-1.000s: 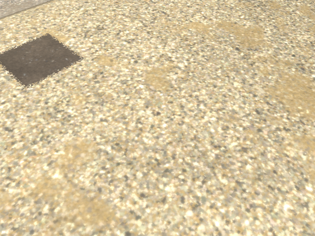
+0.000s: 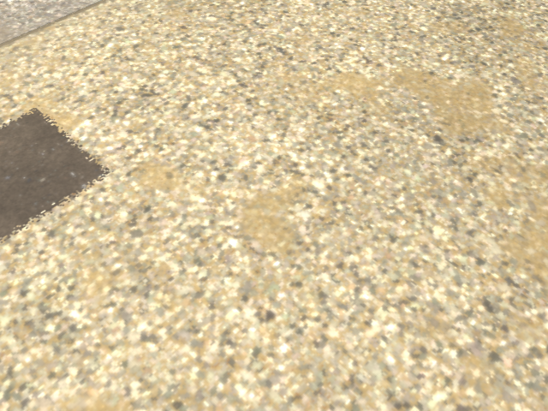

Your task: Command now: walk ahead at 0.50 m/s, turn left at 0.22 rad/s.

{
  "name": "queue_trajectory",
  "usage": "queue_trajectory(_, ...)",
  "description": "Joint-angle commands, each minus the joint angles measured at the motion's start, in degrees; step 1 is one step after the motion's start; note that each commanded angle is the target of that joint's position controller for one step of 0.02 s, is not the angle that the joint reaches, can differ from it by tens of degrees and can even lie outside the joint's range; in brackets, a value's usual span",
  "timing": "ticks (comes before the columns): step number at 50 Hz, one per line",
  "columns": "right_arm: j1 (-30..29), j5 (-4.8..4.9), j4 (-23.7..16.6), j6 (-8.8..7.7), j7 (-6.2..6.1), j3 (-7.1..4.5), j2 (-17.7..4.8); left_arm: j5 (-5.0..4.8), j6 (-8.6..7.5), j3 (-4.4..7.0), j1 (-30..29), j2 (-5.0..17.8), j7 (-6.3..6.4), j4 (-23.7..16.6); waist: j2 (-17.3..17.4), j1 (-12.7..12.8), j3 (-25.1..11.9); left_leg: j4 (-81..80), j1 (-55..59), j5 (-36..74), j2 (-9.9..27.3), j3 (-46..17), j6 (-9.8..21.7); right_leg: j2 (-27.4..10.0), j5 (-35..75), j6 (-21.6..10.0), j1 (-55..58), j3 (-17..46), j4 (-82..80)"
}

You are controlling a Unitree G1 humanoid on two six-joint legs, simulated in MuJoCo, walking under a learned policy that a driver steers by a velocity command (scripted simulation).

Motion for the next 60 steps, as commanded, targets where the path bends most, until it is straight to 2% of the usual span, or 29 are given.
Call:
queue_trajectory(1, 2.3, -0.70, -2.9, -0.41, -0.23, -1.53, -6.3, 0.99, -1.13, 1.69, -1.5, 5.7, 0.36, -5.6, 5.7, 0.0, -4.6, -17.1, 14.6, 2.7, 14.0, -22.2, 10.7, -5.4, 5.6, 0.2, -14.4, 2.6, -1.7)
queue_trajectory(3, 3.1, -0.05, -2.6, -0.75, -0.62, -1.96, -7.4, 1.38, -0.32, 1.44, -1.2, 4.2, 0.60, -5.8, 5.7, 0.9, -4.0, -19.1, 11.4, 6.2, 13.1, -19.1, 11.8, -5.2, 7.2, 1.6, -12.9, 1.9, -6.3)
queue_trajectory(6, 5.5, 0.40, -1.8, -0.69, -1.76, -2.72, -9.2, 1.56, -0.10, 1.04, -7.9, 3.4, 0.90, -8.0, 4.6, -0.4, -1.8, -20.4, 9.9, 7.4, 11.8, -16.0, 11.2, -4.5, 15.9, 3.5, -14.4, 1.7, -17.6)
queue_trajectory(10, 9.3, 1.02, -1.0, 0.13, -2.68, -3.14, -10.3, 0.83, -0.90, 0.55, -16.1, 2.4, 0.02, -9.8, 5.4, -3.3, -0.6, -19.0, 9.2, 4.7, 9.9, -14.1, 8.8, -1.4, 26.4, 4.4, -10.2, 1.2, -31.5)
queue_trajectory(13, 12.3, 1.40, -0.5, 0.90, -2.98, -3.25, -10.3, 0.23, -1.63, 0.71, -20.5, 3.4, -0.80, -11.2, 5.8, -4.7, -0.3, -15.8, 11.8, 2.1, 11.2, -17.2, 8.4, 0.0, 26.3, 4.2, -8.3, 1.9, -36.3)
queue_trajectory(16, 12.0, 1.23, -0.9, 1.61, -3.37, -3.58, -10.6, 0.04, -2.41, 1.52, -19.0, 5.6, -1.23, -11.1, 7.4, -2.8, -1.0, -10.9, 14.5, 1.1, 12.6, -21.5, 6.9, 0.4, 20.9, 2.7, -3.5, 2.4, -39.5)
queue_trajectory(18, 11.2, 0.85, -1.7, 1.92, -3.35, -2.86, -8.1, 0.45, -2.84, 2.83, -10.1, 7.9, -0.80, -8.8, 7.4, 1.8, -5.3, -2.0, 12.0, 4.1, 8.8, -20.5, 4.4, -0.3, 18.6, -0.1, 9.9, 1.5, -42.3)
queue_trajectory(19, 10.7, 0.05, -3.2, 1.75, -3.11, -1.56, -4.6, 1.40, -2.99, 3.78, -1.2, 11.1, -0.30, -7.8, 1.9, 5.7, -13.1, 13.6, 5.1, -1.4, 4.9, -16.3, 2.3, -9.3, 16.0, -3.7, 24.1, 9.7, -41.0)
queue_trajectory(20, 17.6, 1.00, -5.3, 0.80, -3.06, -0.31, -0.2, 1.91, -2.07, 5.03, 3.7, 16.2, -0.23, -6.3, -15.4, 3.1, -20.0, 32.6, -15.1, -23.2, -3.0, -8.5, -1.3, -22.4, 7.8, -12.2, 42.5, 33.3, -44.8)
queue_trajectory(21, 17.7, 2.30, -4.8, 0.46, -3.11, -1.21, -5.5, 1.07, -1.73, 4.20, 3.9, 11.9, -0.55, -6.0, -14.9, 3.8, -18.6, 42.1, -23.6, -25.0, 1.0, -10.6, -1.9, -23.9, -3.8, -13.7, 41.5, 41.8, -48.3)
queue_trajectory(22, 12.4, 2.34, -5.1, 0.74, -3.15, -2.36, -9.5, 0.91, -1.64, 2.99, 1.2, 7.4, -0.47, -6.8, -8.3, 5.0, -11.3, 44.5, -25.2, -19.7, 3.3, -11.0, -2.0, -20.9, -3.3, -11.0, 35.2, 32.7, -49.1)
queue_trajectory(23, 9.4, 1.82, -5.6, 1.12, -3.22, -2.57, -9.3, 1.24, -1.45, 2.37, -2.0, 5.8, -0.48, -7.0, -4.7, 4.1, -7.4, 43.7, -23.4, -15.0, 5.2, -9.6, -2.5, -18.1, 3.5, -9.2, 28.5, 24.5, -49.9)
queue_trajectory(24, 7.7, 1.26, -6.3, 1.42, -3.10, -2.70, -8.5, 1.40, -1.23, 1.88, -4.4, 4.3, -0.55, -6.7, -4.3, 2.9, -4.4, 41.3, -21.9, -12.1, 6.5, -9.4, -2.8, -15.8, 9.1, -8.6, 23.3, 19.2, -51.4)
queue_trajectory(26, 7.5, 1.56, -7.0, 2.38, -2.44, -2.71, -6.3, 1.67, -1.40, 1.74, -6.3, 3.6, -0.45, -6.0, -6.2, 1.0, -2.0, 38.1, -18.0, -9.1, 8.4, -8.6, -3.0, -13.4, 15.0, -7.8, 17.1, 11.6, -54.4)
queue_trajectory(31, 3.4, 1.11, -10.2, 3.38, -1.73, -2.03, -3.6, 1.28, -1.96, 3.00, -5.5, 6.8, -0.12, -3.9, -3.1, 0.8, -0.7, 28.4, -19.7, -0.7, 9.2, -7.4, -4.2, -14.0, 25.3, -9.5, 16.5, 1.7, -57.7)
queue_trajectory(35, -3.4, 1.11, -12.4, 2.82, -0.27, -1.43, -2.7, 0.94, -1.23, 3.38, -4.3, 8.6, 0.32, -2.8, -2.1, 3.1, 0.9, 15.9, -16.6, 9.3, 8.1, -3.9, -3.3, -12.7, 26.8, -7.8, 17.6, -6.0, -57.9)
queue_trajectory(39, -8.9, 1.23, -15.3, 2.95, 0.89, -1.46, -3.2, -0.16, -0.05, 4.01, -1.4, 10.6, 0.38, -1.3, -2.0, 4.3, 2.9, 9.4, -16.0, 6.5, 6.9, -1.0, -1.2, -14.6, 29.8, -6.3, 23.1, -9.3, -55.9)
queue_trajectory(42, -5.6, 0.80, -15.8, 3.41, 1.12, -2.90, -6.0, -0.99, 1.08, 4.79, -1.6, 13.2, 0.74, -1.2, -4.2, 0.7, -0.6, 7.7, -7.3, -2.0, 2.2, 3.4, 2.2, -14.8, 53.9, -4.7, 26.2, -12.4, -45.4)
queue_trajectory(43, 1.0, 0.85, -14.3, 3.62, 0.91, -4.16, -8.0, -1.25, 1.56, 4.88, -2.2, 13.6, 0.91, -1.3, -3.9, -3.4, -4.3, 5.5, 1.6, -1.9, -0.5, 4.9, 3.9, -13.7, 60.4, -3.7, 24.9, -13.9, -35.9)
queue_trajectory(44, 11.0, 1.05, -11.5, 4.02, 0.08, -6.14, -11.3, -0.95, 1.62, 4.26, -1.9, 12.2, 1.14, -1.6, -2.1, -8.3, -9.4, 2.9, 17.2, 1.3, -2.2, 3.7, 6.1, -11.5, 56.4, -1.7, 17.2, -15.2, -22.6)
queue_trajectory(45, 16.2, 1.42, -10.3, 4.49, -1.24, -7.54, -17.0, 1.68, 1.17, 2.39, 0.4, 6.4, 0.94, -3.5, 10.2, -7.5, -13.8, 1.9, 35.5, 0.7, 10.3, -16.8, 11.5, -6.5, 20.0, 1.4, -3.2, -15.2, -2.2)
queue_trajectory(46, 13.8, 1.27, -12.6, 3.37, -0.79, -7.01, -19.4, 1.58, -0.87, 0.75, 1.6, 3.4, 0.26, -6.4, 16.8, -3.6, -22.8, -8.7, 45.4, -11.0, 21.1, -49.0, 21.4, 3.7, -12.7, 3.0, -19.2, -2.7, 12.4)
queue_trajectory(47, 13.7, 0.98, -12.6, 2.45, -0.19, -5.46, -13.9, -0.62, -2.34, 2.07, -5.4, 9.0, -0.45, -7.4, 8.6, -7.3, -20.0, -12.3, 43.6, -12.7, 20.2, -45.7, 18.1, 0.6, -8.8, 2.1, -25.3, 3.8, 14.5)
queue_trajectory(48, 12.0, 0.72, -12.0, 1.79, -0.15, -4.76, -12.0, -1.50, -3.13, 1.91, -7.8, 9.0, -0.72, -8.5, 7.3, -6.0, -12.5, -12.4, 36.3, -9.3, 18.3, -37.6, 16.0, -1.5, -3.8, 0.9, -26.6, 2.8, 11.1)
queue_trajectory(49, 8.2, 0.77, -12.3, 1.52, -0.25, -4.31, -10.6, -0.33, -3.36, 1.77, -7.6, 8.2, -0.20, -7.8, 2.2, -3.1, -8.4, -12.4, 27.6, -3.7, 15.7, -31.5, 14.1, -3.8, 0.4, 0.9, -23.4, 2.8, 6.1)
queue_trajectory(50, 5.0, 0.41, -12.9, 1.42, -0.43, -3.74, -8.9, 0.90, -3.00, 2.19, -6.9, 8.7, 0.15, -7.2, 2.7, -0.9, -6.3, -13.1, 21.1, 2.4, 13.7, -27.1, 13.0, -5.3, 2.8, 1.3, -19.4, 3.0, 1.5)
queue_trajectory(51, 3.4, -0.15, -13.7, 1.39, -0.67, -3.45, -8.4, 1.14, -2.28, 2.39, -5.8, 8.9, 0.03, -7.1, 4.1, 0.6, -5.7, -14.3, 16.8, 5.7, 12.6, -25.3, 12.9, -5.9, 4.5, 1.8, -16.0, 3.2, -0.1)
queue_trajectory(54, 3.8, 0.09, -12.8, 0.91, -1.59, -3.54, -8.9, 1.88, -0.74, 1.97, -6.0, 6.6, 0.09, -7.1, 3.6, 1.4, -4.7, -16.2, 11.1, 12.8, 11.1, -20.5, 13.6, -5.1, 8.7, 4.2, -14.0, 1.7, -6.5)
queue_trajectory(60, 9.1, 0.44, -9.1, 0.90, -2.75, -3.33, -9.3, 1.20, -1.07, 0.22, -17.3, 3.2, -0.98, -9.3, 5.3, -3.7, -1.4, -16.9, 9.2, 7.5, 8.0, -13.7, 9.2, -2.2, 30.2, 5.0, -10.1, 0.0, -29.5)
Velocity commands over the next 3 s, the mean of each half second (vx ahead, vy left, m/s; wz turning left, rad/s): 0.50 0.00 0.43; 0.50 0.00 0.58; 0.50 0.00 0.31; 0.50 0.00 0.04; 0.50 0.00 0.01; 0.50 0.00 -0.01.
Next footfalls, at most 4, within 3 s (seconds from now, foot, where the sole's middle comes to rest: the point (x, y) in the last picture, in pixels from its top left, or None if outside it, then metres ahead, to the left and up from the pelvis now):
0.38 right None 0.38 -0.13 -0.77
0.88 left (187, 372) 0.55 0.22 -0.77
1.40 right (200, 249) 0.91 0.22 -0.77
1.92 left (72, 227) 0.98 0.60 -0.77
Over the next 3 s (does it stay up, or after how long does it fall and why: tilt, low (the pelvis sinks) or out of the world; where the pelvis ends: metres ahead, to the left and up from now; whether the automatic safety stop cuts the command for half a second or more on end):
stays up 1.38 0.81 -0.01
